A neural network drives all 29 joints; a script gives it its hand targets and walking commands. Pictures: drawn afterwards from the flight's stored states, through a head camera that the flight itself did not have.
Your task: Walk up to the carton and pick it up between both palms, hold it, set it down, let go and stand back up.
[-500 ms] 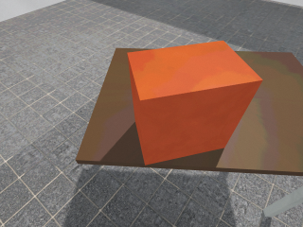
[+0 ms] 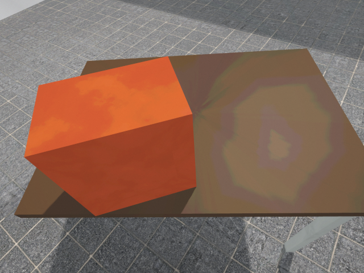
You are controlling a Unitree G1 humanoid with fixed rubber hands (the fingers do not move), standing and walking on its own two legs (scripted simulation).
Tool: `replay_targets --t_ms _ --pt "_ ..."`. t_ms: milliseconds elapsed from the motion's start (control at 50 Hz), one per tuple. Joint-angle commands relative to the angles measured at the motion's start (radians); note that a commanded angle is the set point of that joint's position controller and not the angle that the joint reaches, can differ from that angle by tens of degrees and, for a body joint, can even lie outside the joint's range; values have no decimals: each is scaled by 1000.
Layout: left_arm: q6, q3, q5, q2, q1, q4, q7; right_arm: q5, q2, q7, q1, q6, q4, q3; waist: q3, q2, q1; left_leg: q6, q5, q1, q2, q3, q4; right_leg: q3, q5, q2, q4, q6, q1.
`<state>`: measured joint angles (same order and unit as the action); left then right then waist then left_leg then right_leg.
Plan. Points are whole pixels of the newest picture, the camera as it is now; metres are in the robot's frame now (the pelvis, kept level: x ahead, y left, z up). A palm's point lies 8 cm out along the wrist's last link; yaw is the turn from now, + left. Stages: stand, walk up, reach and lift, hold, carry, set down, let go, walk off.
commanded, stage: walk up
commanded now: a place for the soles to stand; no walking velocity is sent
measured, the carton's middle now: (128, 143) +0.42 +0.14 +0.04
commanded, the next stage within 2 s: none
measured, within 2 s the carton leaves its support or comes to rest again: neither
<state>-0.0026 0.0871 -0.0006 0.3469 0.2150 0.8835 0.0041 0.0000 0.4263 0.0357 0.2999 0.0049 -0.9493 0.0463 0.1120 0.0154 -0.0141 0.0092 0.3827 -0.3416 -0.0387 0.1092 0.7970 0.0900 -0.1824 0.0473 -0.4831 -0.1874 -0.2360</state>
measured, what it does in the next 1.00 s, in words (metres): steps on the spot: left foot, then right foot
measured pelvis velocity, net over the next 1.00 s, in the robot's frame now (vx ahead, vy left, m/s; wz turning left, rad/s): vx -0.04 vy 0.06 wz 0.07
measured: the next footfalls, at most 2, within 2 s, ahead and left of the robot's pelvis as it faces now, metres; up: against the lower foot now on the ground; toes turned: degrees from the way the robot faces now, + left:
left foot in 0.08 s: +0.06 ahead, +0.12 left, +0.00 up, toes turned -2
right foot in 0.22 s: +0.04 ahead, -0.21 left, +0.00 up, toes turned +1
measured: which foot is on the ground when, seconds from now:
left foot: up 0.00-0.06, down 0.08-0.22, up 0.24-0.90, down 0.92-1.00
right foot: down 0.00-0.04, up 0.06-0.20, down 0.22-0.92, up 0.94-1.00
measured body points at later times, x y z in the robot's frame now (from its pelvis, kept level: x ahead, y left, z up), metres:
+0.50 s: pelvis -0.01 -0.12 -0.03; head +0.04 -0.20 +0.41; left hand +0.02 +0.22 -0.09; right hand +0.08 -0.44 -0.20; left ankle -0.05 +0.11 -0.65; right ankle +0.00 -0.22 -0.75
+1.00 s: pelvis -0.04 +0.06 -0.05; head -0.02 +0.04 +0.40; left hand -0.02 +0.41 -0.14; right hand +0.05 -0.27 -0.17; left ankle +0.01 +0.17 -0.75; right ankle -0.02 -0.15 -0.71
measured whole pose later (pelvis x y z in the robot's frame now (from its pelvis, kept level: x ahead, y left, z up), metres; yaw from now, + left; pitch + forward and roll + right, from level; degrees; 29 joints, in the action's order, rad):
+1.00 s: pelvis -0.04 +0.06 -0.05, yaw +4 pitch -5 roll -2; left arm 0.03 0.08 0.00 0.43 0.31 0.91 0.10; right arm -0.02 0.43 -0.06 0.19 -0.08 -0.88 0.13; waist 0.15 -0.08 -0.04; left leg -0.01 0.38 -0.40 -0.04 0.10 0.86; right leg -0.04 -0.54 -0.11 -1.05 0.01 -0.40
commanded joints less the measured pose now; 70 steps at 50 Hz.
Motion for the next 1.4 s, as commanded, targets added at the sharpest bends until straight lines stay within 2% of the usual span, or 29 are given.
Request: replay_targets --t_ms 0,20,40,60,80,100,120,160,200,220,240,260,280,320,340,380,440,540,740,800,860,880,900,920,960,1020,1120,1240,1380 --pt "0 93 33 285 -334 -215 47 5 231 49 463 8 -86 123 -156 -320 -332 -164 -542 466 110 -160 -773 -28 785 76 -971 -146 28" --pt "5 66 47 207 -143 -183 50 -27 150 69 127 6 -21 96 -185 -547 -153 -258 -705 615 217 178 -472 -233 -554 34 -1172 74 -370" --pt "-1 58 18 217 110 -113 55 -46 120 63 -208 -10 99 70 -188 -247 93 -193 -421 161 215 173 -299 -470 -494 -141 -933 263 -98" --pt "-5 77 28 272 329 -20 61 -75 171 40 -425 -38 187 68 -148 -268 232 -174 -282 -236 213 101 -260 -490 -522 -182 -868 347 142" --pt "-4 79 35 250 378 2 60 -95 160 20 -481 -51 229 50 -91 -171 240 -177 -329 -406 182 30 -243 -517 -474 -185 -838 375 232" --pt "-16 70 35 200 345 -28 48 -105 210 17 -532 -33 255 42 44 -258 240 -216 -237 -590 274 102 -459 -328 -353 -144 -635 331 268" --pt "-28 66 20 220 178 -40 36 -57 216 9 -457 -19 199 45 92 -246 134 -231 46 -578 277 152 -542 -156 -277 -98 -615 275 254" --pt "5 55 10 275 169 2 60 -74 229 -26 -229 -64 168 70 62 -173 71 -171 23 -333 158 88 -209 -153 -267 -130 -124 241 166" --pt "38 71 -10 341 235 49 87 -95 139 -47 -65 -93 157 54 31 137 75 -101 209 -231 -16 14 206 -240 -36 -142 33 123 92" --pt "46 83 -25 395 223 36 98 -100 119 -53 -5 -99 158 51 -14 198 49 -60 227 -258 -38 88 326 -400 100 -276 -2 137 65" --pt "48 85 -22 425 161 -9 104 -99 125 -51 61 -99 151 51 -73 152 -10 -38 206 -254 -39 156 390 -575 107 -398 45 192 12" --pt "50 92 -4 486 56 -46 111 -88 189 -53 16 -115 172 76 -85 146 -23 -41 192 -236 -46 225 487 -794 -112 -510 213 285 -76" --pt "55 101 -2 485 -7 -57 120 -82 241 -51 -29 -116 169 93 -34 87 -40 -34 147 -281 -34 245 546 -810 -253 -505 235 285 -74" --pt "68 100 -9 429 42 -22 125 -63 230 -58 -45 -117 143 98 13 22 -25 -12 40 -290 -32 244 504 -511 -35 -373 104 176 -19" --pt "72 97 0 400 110 -9 125 -61 189 -64 -37 -117 145 91 1 71 -7 -24 -4 -283 -42 227 467 -412 129 -316 49 110 39" --pt "83 100 3 363 198 19 123 -66 149 -72 -50 -113 155 88 -36 127 14 -33 -49 -288 -69 203 477 -320 389 -262 -16 48 146" --pt "93 102 4 351 248 16 125 -61 150 -69 -88 -110 160 82 -107 124 29 -29 -71 -300 -72 194 469 -325 445 -261 -26 17 264" --pt "96 95 0 329 264 2 125 -60 148 -67 -106 -108 160 82 -107 108 32 -25 -76 -288 -45 167 441 -325 481 -284 -40 54 249" --pt "102 96 -28 403 198 -34 112 -65 196 -79 -209 -101 206 106 -60 55 36 -7 67 -343 64 99 315 -416 219 -463 -33 439 152" --pt "101 99 -36 446 141 -44 115 -71 211 -96 -197 -93 214 124 -63 135 19 -18 140 -248 116 30 200 -384 205 -490 -36 455 76" --pt "85 83 -39 454 -15 -63 106 -70 215 -113 17 -78 144 152 -108 175 -121 -66 41 170 88 -96 -105 -207 86 -390 -140 361 -209" --pt "73 65 -45 394 -19 -64 106 -83 231 -113 127 -74 104 167 -141 40 -164 -85 72 356 26 -58 -158 -121 -23 -291 -354 308 -351" --pt "64 33 -40 292 23 -61 110 -100 276 -106 164 -70 104 174 -87 -221 -185 -112 149 359 66 144 -294 -20 -322 -137 -634 258 -509" --pt "53 9 -18 228 57 -76 119 -101 314 -97 78 -61 149 170 -25 -359 -129 -136 236 198 205 484 -479 -62 -515 -11 -773 234 -589" --pt "38 27 -10 330 14 -52 122 -72 364 -94 -84 -67 199 168 81 -289 -101 -137 601 -102 240 631 -697 -198 -428 -29 -827 237 -473" --pt "36 30 3 303 122 20 77 -51 240 -63 -135 -42 169 131 11 -127 -18 -43 312 73 138 386 -575 -205 -208 -101 -725 208 -426" --pt "29 22 -16 269 82 -8 40 -15 172 -40 -21 21 141 100 -129 45 -16 -89 35 336 194 361 -496 -272 -152 -50 -552 190 -400" --pt "10 13 -15 270 117 5 12 -7 177 -18 22 45 112 85 -113 -76 -10 41 121 341 176 336 -594 -291 -105 -27 -482 183 -361" --pt "12 2 -17 266 101 9 10 -10 155 -17 21 43 106 70 -123 -118 -21 10 -60 378 158 239 -569 -227 -119 -48 -365 170 -342"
